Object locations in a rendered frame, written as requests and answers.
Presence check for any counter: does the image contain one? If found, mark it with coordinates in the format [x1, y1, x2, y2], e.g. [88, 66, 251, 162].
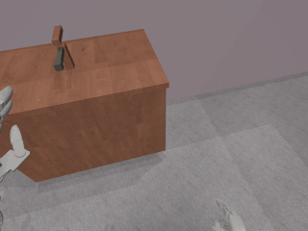
[0, 25, 169, 183]

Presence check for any tap lever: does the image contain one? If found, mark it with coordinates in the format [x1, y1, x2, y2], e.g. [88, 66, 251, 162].
[53, 47, 64, 71]

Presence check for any right robot hand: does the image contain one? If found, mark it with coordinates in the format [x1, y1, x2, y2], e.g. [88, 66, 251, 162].
[212, 198, 247, 231]

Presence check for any left robot hand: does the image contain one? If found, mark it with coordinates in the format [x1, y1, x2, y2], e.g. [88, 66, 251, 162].
[0, 86, 30, 183]

